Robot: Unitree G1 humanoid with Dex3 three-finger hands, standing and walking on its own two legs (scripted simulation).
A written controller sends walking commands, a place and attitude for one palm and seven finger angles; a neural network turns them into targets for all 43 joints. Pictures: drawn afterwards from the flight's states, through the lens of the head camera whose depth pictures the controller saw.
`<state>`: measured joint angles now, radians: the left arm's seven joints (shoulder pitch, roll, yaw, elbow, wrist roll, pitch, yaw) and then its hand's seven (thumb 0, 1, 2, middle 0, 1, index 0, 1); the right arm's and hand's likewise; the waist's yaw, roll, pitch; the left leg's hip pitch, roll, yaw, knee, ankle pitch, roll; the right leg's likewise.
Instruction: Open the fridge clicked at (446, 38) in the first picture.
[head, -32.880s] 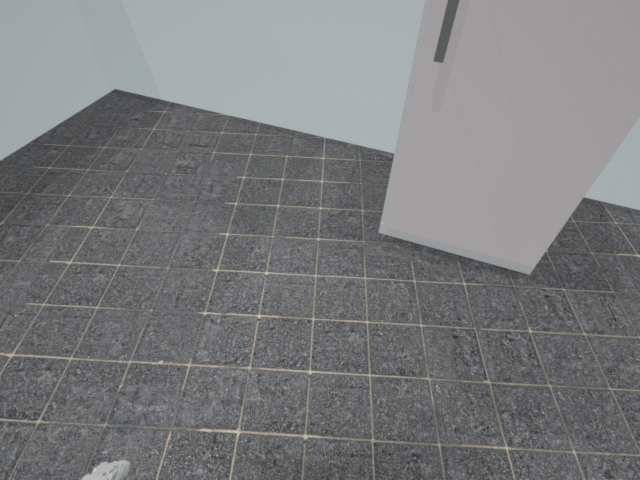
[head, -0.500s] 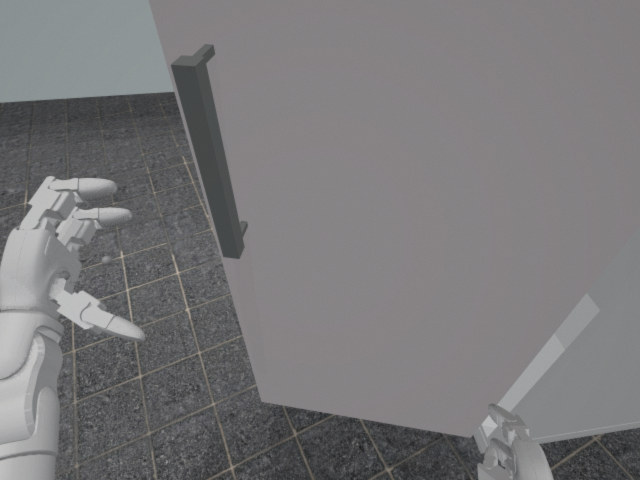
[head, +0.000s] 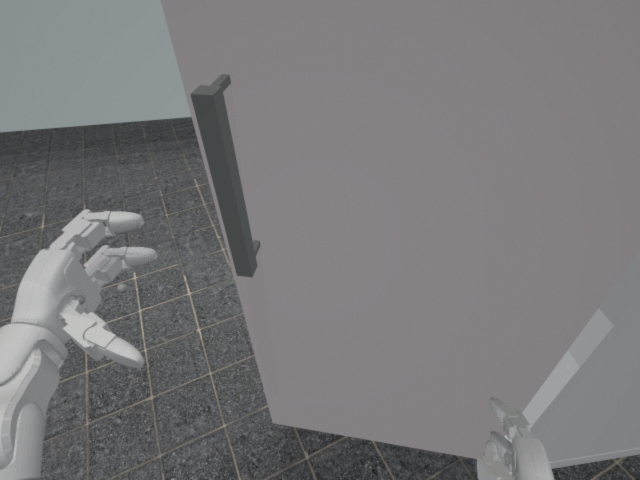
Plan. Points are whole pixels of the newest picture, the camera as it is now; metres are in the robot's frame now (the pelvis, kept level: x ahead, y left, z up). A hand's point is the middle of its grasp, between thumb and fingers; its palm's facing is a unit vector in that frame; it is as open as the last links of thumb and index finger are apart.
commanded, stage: draw the hand back to the body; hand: left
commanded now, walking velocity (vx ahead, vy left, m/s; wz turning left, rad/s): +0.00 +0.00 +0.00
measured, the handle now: (236, 187) +0.43 +0.16 +0.18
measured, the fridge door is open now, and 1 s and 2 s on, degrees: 72 72 72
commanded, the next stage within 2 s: step back with the hand held close in 1.34 s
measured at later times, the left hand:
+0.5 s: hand (82, 323) +0.21 +0.26 +0.17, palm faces +0.47 -0.84 -0.29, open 13.3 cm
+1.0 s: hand (74, 332) +0.20 +0.27 +0.16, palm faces +0.48 -0.80 -0.37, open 8.4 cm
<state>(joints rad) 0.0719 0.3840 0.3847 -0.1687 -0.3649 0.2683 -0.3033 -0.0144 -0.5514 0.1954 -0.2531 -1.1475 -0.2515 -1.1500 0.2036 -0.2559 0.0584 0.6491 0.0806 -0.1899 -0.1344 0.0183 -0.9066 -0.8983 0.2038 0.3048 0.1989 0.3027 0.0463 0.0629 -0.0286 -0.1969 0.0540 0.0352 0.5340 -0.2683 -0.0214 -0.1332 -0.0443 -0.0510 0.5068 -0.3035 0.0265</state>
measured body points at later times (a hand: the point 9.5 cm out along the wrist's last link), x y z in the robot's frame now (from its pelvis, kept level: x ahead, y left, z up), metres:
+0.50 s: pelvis -0.01 -0.01 +0.01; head -0.02 -0.02 +0.46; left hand +0.18 +0.30 +0.18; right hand +0.18 -0.22 -0.08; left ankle +0.02 +0.13 -0.73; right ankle -0.02 -0.13 -0.73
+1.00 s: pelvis +0.01 +0.00 +0.01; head -0.02 -0.02 +0.46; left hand +0.17 +0.31 +0.18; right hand +0.20 -0.24 -0.07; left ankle +0.02 +0.13 -0.73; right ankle -0.02 -0.13 -0.73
